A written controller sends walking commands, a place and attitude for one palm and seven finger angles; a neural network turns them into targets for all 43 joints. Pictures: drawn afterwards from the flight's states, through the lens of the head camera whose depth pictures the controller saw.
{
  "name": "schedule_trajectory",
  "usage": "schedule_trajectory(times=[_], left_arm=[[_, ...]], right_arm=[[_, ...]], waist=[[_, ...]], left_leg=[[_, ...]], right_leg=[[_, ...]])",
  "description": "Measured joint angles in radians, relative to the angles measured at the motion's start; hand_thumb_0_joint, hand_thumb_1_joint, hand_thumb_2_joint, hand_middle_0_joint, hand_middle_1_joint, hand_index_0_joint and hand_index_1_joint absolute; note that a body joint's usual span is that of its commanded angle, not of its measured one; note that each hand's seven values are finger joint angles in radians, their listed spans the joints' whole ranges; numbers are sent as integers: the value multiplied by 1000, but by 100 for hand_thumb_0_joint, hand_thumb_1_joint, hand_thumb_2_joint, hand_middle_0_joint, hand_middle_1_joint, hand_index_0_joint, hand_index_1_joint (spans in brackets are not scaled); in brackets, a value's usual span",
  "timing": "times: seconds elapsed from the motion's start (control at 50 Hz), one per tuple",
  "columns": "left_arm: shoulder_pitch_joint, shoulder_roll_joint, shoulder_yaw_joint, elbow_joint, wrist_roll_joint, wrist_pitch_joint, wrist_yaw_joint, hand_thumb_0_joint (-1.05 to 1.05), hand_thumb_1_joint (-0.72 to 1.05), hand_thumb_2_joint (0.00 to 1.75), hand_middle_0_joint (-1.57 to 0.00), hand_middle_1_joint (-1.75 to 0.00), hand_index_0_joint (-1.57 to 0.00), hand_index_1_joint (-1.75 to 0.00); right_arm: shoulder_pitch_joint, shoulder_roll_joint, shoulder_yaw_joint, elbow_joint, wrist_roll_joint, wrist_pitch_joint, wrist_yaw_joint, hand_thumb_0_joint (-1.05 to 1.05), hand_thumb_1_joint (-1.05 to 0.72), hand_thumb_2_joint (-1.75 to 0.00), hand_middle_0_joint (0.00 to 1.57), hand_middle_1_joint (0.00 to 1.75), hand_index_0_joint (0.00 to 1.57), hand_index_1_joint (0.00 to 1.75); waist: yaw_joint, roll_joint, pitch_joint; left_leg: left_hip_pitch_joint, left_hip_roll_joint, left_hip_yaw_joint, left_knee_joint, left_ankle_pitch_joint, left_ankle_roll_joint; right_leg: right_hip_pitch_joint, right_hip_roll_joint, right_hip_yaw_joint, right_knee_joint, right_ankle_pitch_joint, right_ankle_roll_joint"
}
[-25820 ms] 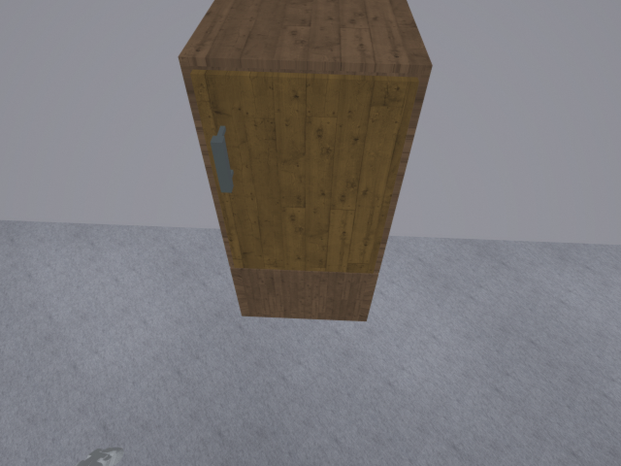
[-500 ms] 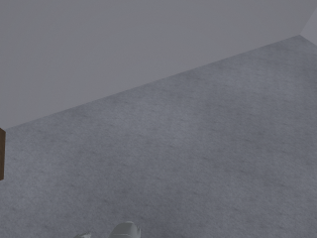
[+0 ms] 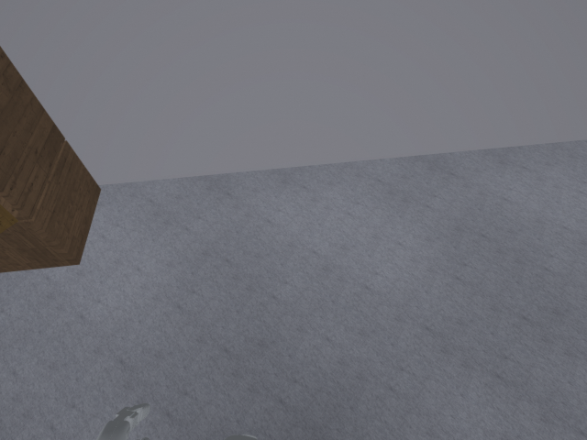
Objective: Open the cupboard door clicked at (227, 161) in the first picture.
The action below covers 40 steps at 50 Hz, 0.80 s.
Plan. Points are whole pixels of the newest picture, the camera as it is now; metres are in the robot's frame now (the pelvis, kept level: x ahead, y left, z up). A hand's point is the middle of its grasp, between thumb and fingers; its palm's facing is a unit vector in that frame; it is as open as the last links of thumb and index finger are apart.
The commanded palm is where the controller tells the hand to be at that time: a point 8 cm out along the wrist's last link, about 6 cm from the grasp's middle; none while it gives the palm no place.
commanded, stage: turn to face it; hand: left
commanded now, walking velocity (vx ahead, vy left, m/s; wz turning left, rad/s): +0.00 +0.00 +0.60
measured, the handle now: out of the picture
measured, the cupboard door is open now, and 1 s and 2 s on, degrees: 47 47 47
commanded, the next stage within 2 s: take the last steps up to it in 1.38 s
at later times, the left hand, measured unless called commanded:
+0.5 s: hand out of the picture -0.02 +0.22 -0.17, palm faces +0.37 -0.90 -0.25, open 7.4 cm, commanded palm none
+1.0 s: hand out of the picture +0.00 +0.15 -0.14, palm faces +0.58 -0.78 -0.25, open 7.4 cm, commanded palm none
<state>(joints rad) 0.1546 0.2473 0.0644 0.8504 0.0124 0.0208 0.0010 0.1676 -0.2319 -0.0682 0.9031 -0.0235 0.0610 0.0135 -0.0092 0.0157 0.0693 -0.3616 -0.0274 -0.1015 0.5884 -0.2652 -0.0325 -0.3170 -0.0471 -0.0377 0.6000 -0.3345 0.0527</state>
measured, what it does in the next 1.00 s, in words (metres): steps on the spot, turning left: left foot, then right foot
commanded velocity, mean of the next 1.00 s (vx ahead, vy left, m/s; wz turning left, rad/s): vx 0.00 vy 0.00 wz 0.59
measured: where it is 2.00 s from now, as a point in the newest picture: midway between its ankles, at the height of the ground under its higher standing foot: outside the picture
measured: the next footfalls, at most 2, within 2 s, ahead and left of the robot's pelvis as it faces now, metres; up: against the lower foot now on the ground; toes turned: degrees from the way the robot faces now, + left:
left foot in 0.40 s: +0.02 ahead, +0.12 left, +0.00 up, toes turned +22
right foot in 0.78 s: +0.12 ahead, -0.13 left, +0.00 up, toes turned +24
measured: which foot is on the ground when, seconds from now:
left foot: down 0.00-0.00, up 0.02-0.38, down 0.40-0.78, up 0.80-1.00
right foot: down 0.00-0.40, up 0.42-0.76, down 0.78-1.00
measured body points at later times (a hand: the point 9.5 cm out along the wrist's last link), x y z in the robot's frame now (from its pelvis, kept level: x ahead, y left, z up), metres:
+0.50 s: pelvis +0.01 +0.00 +0.00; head +0.05 +0.04 +0.44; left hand -0.04 +0.27 -0.15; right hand +0.21 -0.20 -0.13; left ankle -0.02 +0.10 -0.73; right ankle +0.01 -0.14 -0.67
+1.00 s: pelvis +0.04 -0.05 +0.01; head +0.09 -0.04 +0.46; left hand -0.03 +0.19 -0.12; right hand +0.25 -0.22 -0.14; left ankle -0.05 +0.05 -0.65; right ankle +0.08 -0.14 -0.73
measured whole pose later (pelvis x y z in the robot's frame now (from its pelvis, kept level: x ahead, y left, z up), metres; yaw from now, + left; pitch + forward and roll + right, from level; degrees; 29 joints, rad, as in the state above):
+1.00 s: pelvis +0.04 -0.05 +0.01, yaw +37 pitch +0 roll +2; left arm 0.20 0.17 0.03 0.88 0.02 0.00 0.02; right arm 0.15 -0.25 -0.08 0.95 -0.02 0.09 0.03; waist -0.03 0.00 0.10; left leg -0.49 0.01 0.03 1.05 -0.43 -0.07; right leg -0.21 -0.11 -0.20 0.53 -0.32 -0.02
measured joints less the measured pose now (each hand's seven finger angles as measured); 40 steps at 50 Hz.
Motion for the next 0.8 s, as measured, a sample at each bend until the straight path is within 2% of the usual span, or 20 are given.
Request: schedule_trajectory(times=[0.06, 0.1, 0.16, 0.24, 0.34, 0.38, 0.4, 0.42, 0.46, 0.5, 0.56, 0.66, 0.72, 0.76, 0.78, 0.8], left_arm=[[0, -33, -15, 1, 7, -17, 10, 0, 91, 90, -20, -30, -20, -30], [14, -51, -24, 4, 5, -16, 15, 0, 91, 90, -20, -30, -20, -30], [36, -68, -31, 16, 5, -12, 19, 0, 91, 90, -20, -30, -20, -30], [55, -78, -33, 27, 6, -16, 19, 0, 91, 90, -20, -30, -20, -30], [68, -53, -18, 40, 12, -18, 15, 0, 92, 90, -21, -30, -20, -30], [82, -37, -10, 46, 8, -16, 10, 0, 91, 90, -21, -30, -20, -30], [91, -30, -5, 49, 4, -11, 8, 0, 91, 90, -21, -30, -20, -30], [87, -17, -1, 57, 1, 1, 7, 0, 91, 90, -20, -30, -20, -30], [71, 2, 6, 72, 2, 29, 13, 1, 91, 90, -20, -30, -20, -30], [54, 11, 12, 83, 2, 41, 13, 1, 91, 90, -20, -30, -20, -30], [32, 17, 16, 73, 3, 38, 6, 1, 91, 90, -20, -30, -20, -30], [4, 11, 12, 41, 0, 30, 3, 1, 91, 90, -20, -30, -20, -30], [-11, 2, 6, 24, -2, 22, 2, 1, 91, 90, -20, -30, -20, -30], [-12, -4, 0, 10, -4, 8, 1, 1, 91, 90, -20, -30, -20, -30], [-8, -7, -3, 3, -1, -3, 3, 1, 91, 90, -20, -30, -20, -30], [-11, -19, -7, 3, 3, -11, 6, 1, 91, 90, -20, -30, -20, -30]], right_arm=[[-11, -22, -18, 17, 3, 14, 0, 0, -90, -90, 20, 30, 20, 30], [-18, -29, -23, 27, 3, 23, 4, 1, -91, -90, 20, 30, 20, 30], [-23, -25, -21, 32, 5, 27, 13, 1, -91, -90, 20, 30, 20, 30], [-31, -11, -13, 39, 8, 31, 19, 1, -91, -90, 20, 30, 20, 30], [-60, 5, -1, 35, 11, 22, 20, 1, -91, -90, 20, 30, 20, 30], [-68, 6, 5, 21, 9, 9, 22, 1, -91, -90, 20, 30, 20, 30], [-69, 2, 5, 10, 6, -2, 23, 1, -91, -90, 20, 30, 20, 30], [-76, 6, 5, 3, 4, -11, 20, 1, -91, -90, 20, 30, 20, 30], [-79, 13, 10, -7, 2, -24, 11, 0, -91, -90, 20, 30, 20, 30], [-68, 17, 13, -13, -1, -29, -1, 0, -91, -90, 20, 30, 20, 30], [-50, 18, 20, -7, -2, -31, -9, 0, -91, -90, 20, 30, 20, 30], [-23, 16, 19, 7, -5, -24, -5, 0, -90, -90, 20, 30, 20, 30], [-11, 13, 12, 12, -7, -14, -3, 0, -90, -90, 20, 30, 21, 30], [-1, 9, 5, 14, -3, -6, -3, 0, -90, -90, 20, 30, 21, 30], [7, 5, 1, 13, 2, -3, -1, 0, -90, -90, 20, 30, 21, 30], [4, -4, -6, 18, 5, 2, -1, 0, -90, -90, 20, 30, 21, 30]], waist=[[-3, 30, 24], [-8, 29, 34], [-18, 11, 37], [-15, -18, 41], [13, -52, 52], [18, -64, 48], [17, -60, 38], [17, -72, 42], [21, -80, 45], [20, -70, 36], [23, -56, 26], [17, -25, 14], [2, -5, 11], [-4, 4, 7], [-3, 5, 0], [-4, 22, 8]], left_leg=[[-100, -13, 10, 296, -205, -2], [-155, -9, 47, 490, -203, -11], [-176, 17, 94, 570, -159, -29], [-131, 43, 131, 448, -159, -39], [-29, 49, 178, 194, -169, -22], [33, 41, 197, 53, -86, -6], [49, 41, 189, 3, -3, 20], [33, 30, 184, 29, 0, 43], [22, 20, 171, 59, -45, 64], [30, 17, 148, 32, -48, 66], [56, 13, 121, -38, -6, 56], [71, 13, 73, -89, 27, 44], [54, 11, 37, -70, 23, 26], [31, 5, 13, -33, 6, 9], [10, -3, 5, 4, -12, 6], [-18, -3, -3, 81, -94, 3]], right_leg=[[6, -5, -41, 27, -7, -58], [33, -19, -65, 5, -3, -71], [74, -38, -104, -48, 15, -74], [106, -61, -163, -80, 18, -71], [103, -95, -233, -29, -22, -58], [85, -116, -255, 32, -58, -45], [56, -124, -256, 94, -80, -34], [16, -129, -216, 185, -146, -18], [-67, -101, -116, 367, -221, 0], [-132, -75, -55, 482, -192, 11], [-183, -59, -5, 521, -115, 22], [-161, -40, 19, 374, -87, 27], [-96, -15, 14, 215, -82, 21], [-24, 2, 1, 59, -14, 15], [5, 0, -5, -9, 21, -3], [4, 5, -20, 3, 19, -27]])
